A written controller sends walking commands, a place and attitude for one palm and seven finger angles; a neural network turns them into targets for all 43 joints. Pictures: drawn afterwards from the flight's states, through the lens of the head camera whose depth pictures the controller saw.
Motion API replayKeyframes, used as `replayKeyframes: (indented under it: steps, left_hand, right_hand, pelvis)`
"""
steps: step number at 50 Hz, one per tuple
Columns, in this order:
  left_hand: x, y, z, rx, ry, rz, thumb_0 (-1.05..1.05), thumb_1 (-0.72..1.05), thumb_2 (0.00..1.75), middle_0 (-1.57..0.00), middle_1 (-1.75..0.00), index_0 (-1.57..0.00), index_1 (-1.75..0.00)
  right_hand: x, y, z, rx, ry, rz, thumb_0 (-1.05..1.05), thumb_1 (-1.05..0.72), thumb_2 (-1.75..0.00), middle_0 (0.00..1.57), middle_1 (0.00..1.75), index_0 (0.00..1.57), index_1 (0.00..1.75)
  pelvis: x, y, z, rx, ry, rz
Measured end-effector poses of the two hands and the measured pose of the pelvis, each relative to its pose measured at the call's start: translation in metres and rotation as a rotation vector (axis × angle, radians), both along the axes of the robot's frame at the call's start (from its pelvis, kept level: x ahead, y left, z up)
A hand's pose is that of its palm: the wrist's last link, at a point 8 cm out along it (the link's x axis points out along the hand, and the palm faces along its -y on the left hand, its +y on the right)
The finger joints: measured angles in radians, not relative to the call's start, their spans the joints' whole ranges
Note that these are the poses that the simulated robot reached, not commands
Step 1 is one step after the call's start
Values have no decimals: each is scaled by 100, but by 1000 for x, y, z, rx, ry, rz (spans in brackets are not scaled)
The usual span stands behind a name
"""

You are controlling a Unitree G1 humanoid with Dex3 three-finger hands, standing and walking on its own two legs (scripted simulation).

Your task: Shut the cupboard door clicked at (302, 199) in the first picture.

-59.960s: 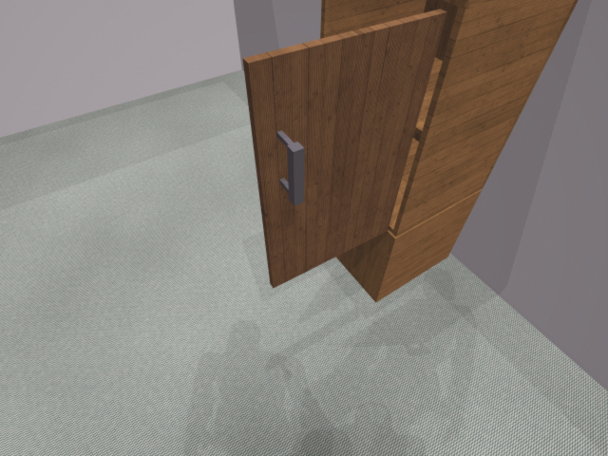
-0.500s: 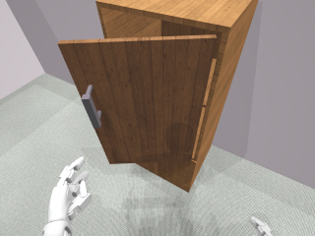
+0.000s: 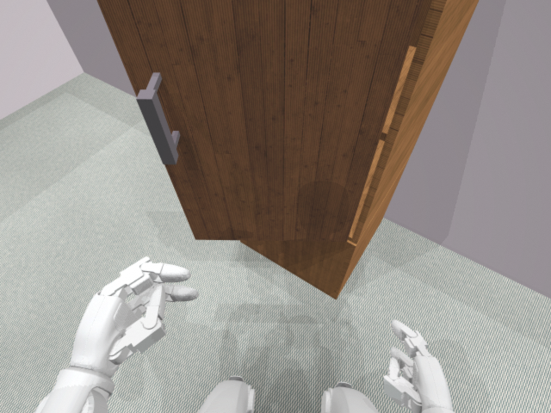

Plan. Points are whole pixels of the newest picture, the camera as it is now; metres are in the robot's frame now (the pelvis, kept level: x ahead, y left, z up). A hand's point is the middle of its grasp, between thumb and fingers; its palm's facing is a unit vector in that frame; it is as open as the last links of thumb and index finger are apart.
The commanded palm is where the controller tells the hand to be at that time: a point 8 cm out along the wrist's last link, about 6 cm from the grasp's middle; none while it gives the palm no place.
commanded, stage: raise the hand and make a fist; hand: left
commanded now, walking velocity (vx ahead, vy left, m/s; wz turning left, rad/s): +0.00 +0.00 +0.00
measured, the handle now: (163, 120) +0.49 +0.22 +0.14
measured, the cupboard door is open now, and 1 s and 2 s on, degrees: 33 33 33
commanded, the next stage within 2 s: bring the fist close to the handle in 1.20 s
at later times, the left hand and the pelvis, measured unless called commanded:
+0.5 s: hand (103, 292) +0.23 +0.21 +0.12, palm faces +0.12 -0.99 -0.05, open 3.1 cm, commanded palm +0.20 +0.26 +0.12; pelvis +0.02 +0.02 +0.03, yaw +0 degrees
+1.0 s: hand (128, 257) +0.27 +0.19 +0.14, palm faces +0.02 -1.00 -0.02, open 3.1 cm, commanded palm +0.24 +0.25 +0.15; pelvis +0.04 +0.01 +0.05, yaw +0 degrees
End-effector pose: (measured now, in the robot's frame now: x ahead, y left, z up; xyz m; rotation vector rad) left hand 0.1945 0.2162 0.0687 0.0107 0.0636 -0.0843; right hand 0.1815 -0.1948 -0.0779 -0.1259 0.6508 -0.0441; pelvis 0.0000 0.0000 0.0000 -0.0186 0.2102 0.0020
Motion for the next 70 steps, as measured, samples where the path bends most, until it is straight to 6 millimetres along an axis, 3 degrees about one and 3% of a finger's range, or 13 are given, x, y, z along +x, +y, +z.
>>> replayKeyframes:
  steps: [4,9,13,18,26,31,36,43,47,52,61,66,70]
  left_hand:
    - [-8,17,-1,5,126,107,2,90,90,-76,-91,-76,-91]
    - [-21,47,24,60,-25,260,2,90,90,-85,-101,-85,-101]
    - [-17,40,32,39,-113,186,2,90,90,-92,-109,-92,-109]
    - [-3,24,22,22,-29,57,2,90,90,-101,-119,-102,-119]
    - [9,51,57,47,-104,216,2,90,90,-116,-135,-117,-135]
    - [19,43,61,41,-82,159,2,90,90,-123,-144,-124,-143]
    - [30,38,58,45,-11,110,2,90,90,-127,-148,-128,-147]
    - [45,52,86,49,-120,192,2,90,90,-129,-150,-130,-150]
    - [51,40,81,25,-75,142,2,90,90,-129,-150,-130,-150]
    - [45,28,65,16,17,109,2,90,90,-130,-150,-130,-150]
    - [38,33,82,37,-117,190,2,90,90,-130,-150,-130,-150]
    - [35,21,71,29,-35,114,2,90,90,-130,-150,-130,-150]
    - [35,26,67,33,-21,140,2,90,90,-130,-150,-131,-150]
  right_hand:
    - [-33,-12,7,-28,78,-83,2,-90,-90,21,30,20,30]
    - [-48,-32,17,-119,95,-72,2,-90,-90,20,30,20,30]
    - [-41,-39,24,-168,58,-44,2,-90,-90,20,30,20,30]
    - [-21,-33,41,-166,-26,-60,2,-91,-90,20,30,20,30]
    - [13,-2,63,-104,-112,11,1,-91,-90,20,30,20,30]
    - [24,9,62,-80,-107,61,1,-90,-90,20,30,20,30]
    - [23,6,62,-75,-78,44,1,-90,-90,21,30,20,30]
    - [16,-8,61,-89,-37,28,1,-90,-90,20,30,20,30]
    - [12,-18,61,-95,-26,9,2,-90,-90,20,30,20,30]
    - [9,-29,65,-106,-30,-22,2,-90,-90,20,30,20,30]
    - [10,-31,65,-107,-41,13,2,-91,-90,20,30,20,30]
    - [10,-29,64,-88,-54,1,2,-90,-90,20,30,20,30]
    - [7,-28,65,-92,-51,-3,2,-90,-90,20,30,20,30]
  pelvis:
    - [6,5,14,9,-22,-17]
    - [7,10,18,-1,-31,-7]
    - [4,16,16,-10,-36,6]
    - [6,21,22,-7,-46,-3]
    - [19,22,34,-10,-77,2]
    - [25,23,38,-13,-88,12]
    - [30,21,44,-7,-98,6]
    - [36,15,50,-3,-112,8]
    - [37,13,52,1,-115,5]
    - [37,10,55,10,-119,-7]
    - [29,3,53,10,-130,4]
    - [27,3,54,12,-131,-2]
    - [25,2,54,13,-136,-2]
